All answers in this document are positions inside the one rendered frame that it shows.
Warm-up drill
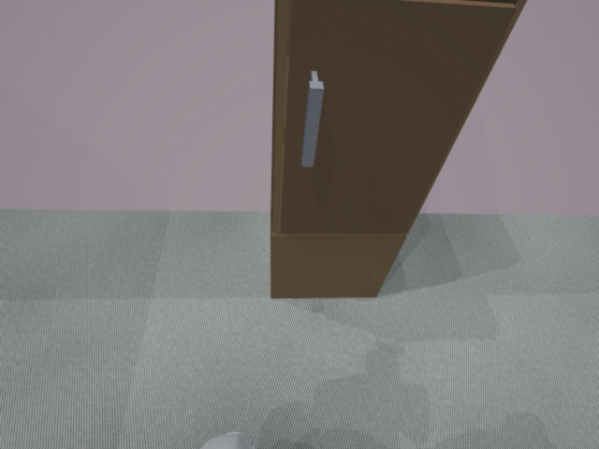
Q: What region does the handle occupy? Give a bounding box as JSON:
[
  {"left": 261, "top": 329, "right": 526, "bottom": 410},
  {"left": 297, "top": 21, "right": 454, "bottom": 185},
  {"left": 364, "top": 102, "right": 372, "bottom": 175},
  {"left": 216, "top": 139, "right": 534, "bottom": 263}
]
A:
[{"left": 301, "top": 71, "right": 324, "bottom": 167}]

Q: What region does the cupboard door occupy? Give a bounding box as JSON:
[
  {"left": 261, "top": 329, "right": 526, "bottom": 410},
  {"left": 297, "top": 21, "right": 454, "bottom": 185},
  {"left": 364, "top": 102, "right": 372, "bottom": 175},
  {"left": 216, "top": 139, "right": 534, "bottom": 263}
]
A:
[{"left": 281, "top": 0, "right": 518, "bottom": 235}]

